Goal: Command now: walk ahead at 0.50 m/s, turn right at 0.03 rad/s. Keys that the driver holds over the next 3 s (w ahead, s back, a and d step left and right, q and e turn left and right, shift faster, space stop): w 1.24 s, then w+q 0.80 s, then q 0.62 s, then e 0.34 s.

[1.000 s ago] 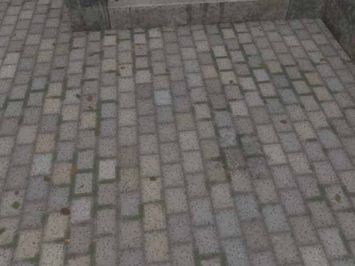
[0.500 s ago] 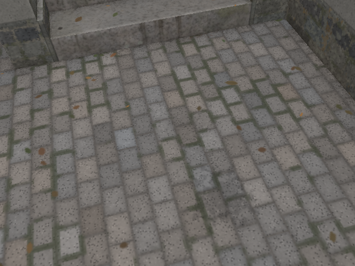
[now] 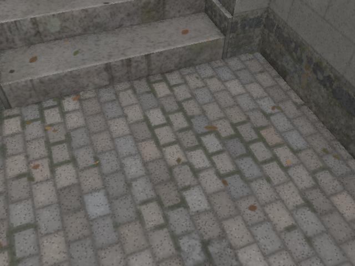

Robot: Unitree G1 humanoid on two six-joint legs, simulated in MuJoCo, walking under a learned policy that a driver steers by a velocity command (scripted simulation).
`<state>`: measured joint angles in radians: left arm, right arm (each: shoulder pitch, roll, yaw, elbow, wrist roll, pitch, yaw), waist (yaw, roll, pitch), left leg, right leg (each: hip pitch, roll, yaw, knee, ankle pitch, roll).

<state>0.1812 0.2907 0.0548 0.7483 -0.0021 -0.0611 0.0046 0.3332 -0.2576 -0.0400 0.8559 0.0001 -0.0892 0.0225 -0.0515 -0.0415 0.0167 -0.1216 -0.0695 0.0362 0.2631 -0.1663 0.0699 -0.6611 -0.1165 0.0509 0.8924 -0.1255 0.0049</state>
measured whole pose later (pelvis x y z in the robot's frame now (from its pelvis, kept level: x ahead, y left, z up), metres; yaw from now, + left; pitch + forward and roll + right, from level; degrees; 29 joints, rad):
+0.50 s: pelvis +0.29 -0.06 +0.00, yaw +0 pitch +1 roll -1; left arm 0.31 0.26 0.05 0.84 0.00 -0.09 -0.02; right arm 0.18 -0.31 -0.05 0.81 0.01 -0.06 0.00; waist 0.04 0.05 0.01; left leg -0.64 0.12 -0.04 0.97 -0.20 -0.01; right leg -0.15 0.06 -0.05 0.29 -0.16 -0.07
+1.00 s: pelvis +0.56 +0.01 +0.00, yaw +1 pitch +1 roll +1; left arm 0.19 0.30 0.06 0.86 -0.01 -0.07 0.00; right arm 0.29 -0.26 -0.05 0.87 0.00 -0.09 0.03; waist -0.04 -0.04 0.02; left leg -0.20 -0.06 0.05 0.32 -0.15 0.07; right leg -0.58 -0.11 0.03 1.03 -0.26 -0.02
